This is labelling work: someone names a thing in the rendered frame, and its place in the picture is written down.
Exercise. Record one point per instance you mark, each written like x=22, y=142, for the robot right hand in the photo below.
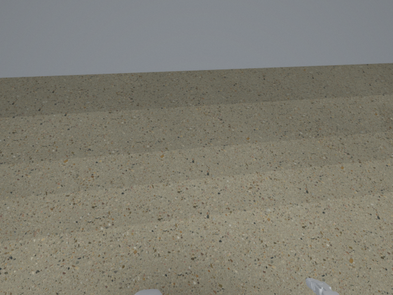
x=320, y=288

